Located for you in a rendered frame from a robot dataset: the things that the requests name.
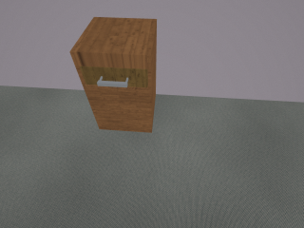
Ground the cabinet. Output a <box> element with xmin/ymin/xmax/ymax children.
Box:
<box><xmin>70</xmin><ymin>17</ymin><xmax>157</xmax><ymax>133</ymax></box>

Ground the handle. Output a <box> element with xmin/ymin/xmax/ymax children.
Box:
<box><xmin>97</xmin><ymin>76</ymin><xmax>128</xmax><ymax>87</ymax></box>

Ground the drawer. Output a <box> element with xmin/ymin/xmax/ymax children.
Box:
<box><xmin>80</xmin><ymin>66</ymin><xmax>148</xmax><ymax>88</ymax></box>

